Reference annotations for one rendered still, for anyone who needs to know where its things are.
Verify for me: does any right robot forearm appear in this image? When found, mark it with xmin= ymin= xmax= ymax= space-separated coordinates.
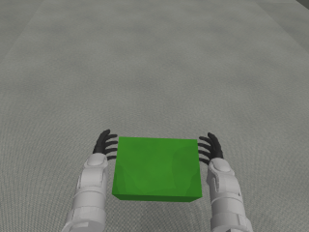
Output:
xmin=206 ymin=158 xmax=253 ymax=232

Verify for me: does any left robot forearm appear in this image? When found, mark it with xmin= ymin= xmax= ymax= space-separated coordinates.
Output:
xmin=61 ymin=153 xmax=109 ymax=232

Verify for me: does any left robot hand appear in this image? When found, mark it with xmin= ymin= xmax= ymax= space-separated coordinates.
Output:
xmin=93 ymin=129 xmax=118 ymax=160

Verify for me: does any carton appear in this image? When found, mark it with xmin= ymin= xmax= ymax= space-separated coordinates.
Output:
xmin=111 ymin=136 xmax=203 ymax=203

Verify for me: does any right robot hand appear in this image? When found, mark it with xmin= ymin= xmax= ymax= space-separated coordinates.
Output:
xmin=197 ymin=132 xmax=224 ymax=165

